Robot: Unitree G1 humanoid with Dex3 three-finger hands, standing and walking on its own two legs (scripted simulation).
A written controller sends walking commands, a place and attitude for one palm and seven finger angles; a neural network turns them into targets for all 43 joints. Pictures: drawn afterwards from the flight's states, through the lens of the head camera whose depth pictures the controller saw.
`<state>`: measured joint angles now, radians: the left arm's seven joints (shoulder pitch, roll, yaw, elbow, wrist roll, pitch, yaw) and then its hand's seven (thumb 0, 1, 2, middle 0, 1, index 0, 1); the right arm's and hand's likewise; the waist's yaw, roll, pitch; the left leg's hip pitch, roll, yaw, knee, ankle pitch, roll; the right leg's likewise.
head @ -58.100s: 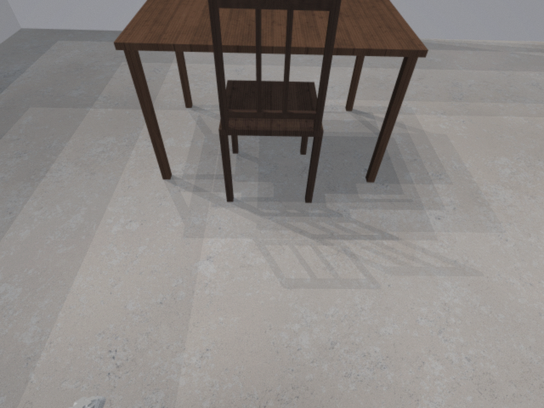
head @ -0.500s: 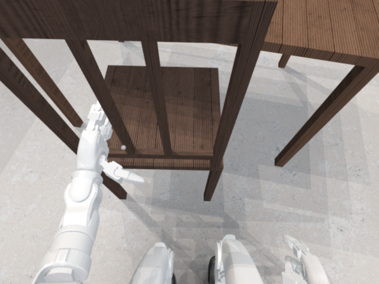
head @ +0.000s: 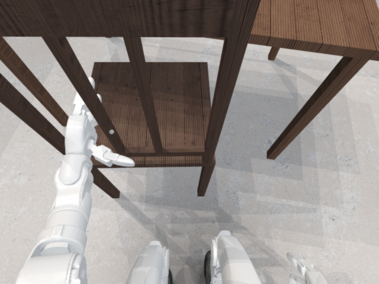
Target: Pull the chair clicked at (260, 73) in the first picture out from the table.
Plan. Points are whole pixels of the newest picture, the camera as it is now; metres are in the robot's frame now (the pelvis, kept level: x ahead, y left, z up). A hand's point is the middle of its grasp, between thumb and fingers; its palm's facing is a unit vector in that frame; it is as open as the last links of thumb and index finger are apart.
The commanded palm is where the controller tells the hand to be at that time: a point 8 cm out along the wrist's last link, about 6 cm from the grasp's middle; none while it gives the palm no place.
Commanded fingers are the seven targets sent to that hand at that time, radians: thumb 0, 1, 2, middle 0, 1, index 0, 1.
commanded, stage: push the fingers through the gap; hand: left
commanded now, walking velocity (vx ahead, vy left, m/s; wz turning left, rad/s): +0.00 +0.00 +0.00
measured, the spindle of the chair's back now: (98, 112) +0.45 +0.18 +0.05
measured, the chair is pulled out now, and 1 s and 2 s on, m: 0.14 0.14 0.16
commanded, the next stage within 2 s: hook a spindle and tug to test in 0.20 s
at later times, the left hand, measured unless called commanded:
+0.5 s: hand (115, 133) +0.42 +0.15 +0.02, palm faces -0.01 -1.00 -0.05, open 16.5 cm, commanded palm +0.39 +0.20 +0.02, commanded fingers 0.00 -0.50 0.30 -0.25 -0.68 -0.25 -0.68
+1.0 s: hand (111, 132) +0.42 +0.16 +0.03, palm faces +0.01 -1.00 -0.04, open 9.0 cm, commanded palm +0.39 +0.20 +0.02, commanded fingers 0.00 0.68 0.80 -0.50 -1.45 -0.50 -1.45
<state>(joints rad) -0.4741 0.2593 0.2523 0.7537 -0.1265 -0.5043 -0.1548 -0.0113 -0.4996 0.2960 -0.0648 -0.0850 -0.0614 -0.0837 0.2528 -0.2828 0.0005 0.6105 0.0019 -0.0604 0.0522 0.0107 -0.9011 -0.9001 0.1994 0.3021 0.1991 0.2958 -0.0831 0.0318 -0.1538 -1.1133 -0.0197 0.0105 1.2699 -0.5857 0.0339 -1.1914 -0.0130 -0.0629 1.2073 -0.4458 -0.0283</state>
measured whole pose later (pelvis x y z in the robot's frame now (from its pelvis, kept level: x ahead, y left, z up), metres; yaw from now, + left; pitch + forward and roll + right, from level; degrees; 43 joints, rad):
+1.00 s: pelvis +0.00 +0.01 +0.00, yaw +0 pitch +24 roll -1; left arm -0.47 0.23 0.21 0.75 -0.13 -0.51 -0.12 0.00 0.15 0.58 -0.47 -1.36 -0.43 -1.36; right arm 0.24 -0.28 -0.01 0.61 0.00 -0.05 0.06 0.01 -0.90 -0.90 0.20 0.30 0.20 0.30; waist -0.07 0.04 -0.16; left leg -1.11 -0.03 0.00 1.27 -0.59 0.04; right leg -1.18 -0.02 -0.07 1.20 -0.45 -0.02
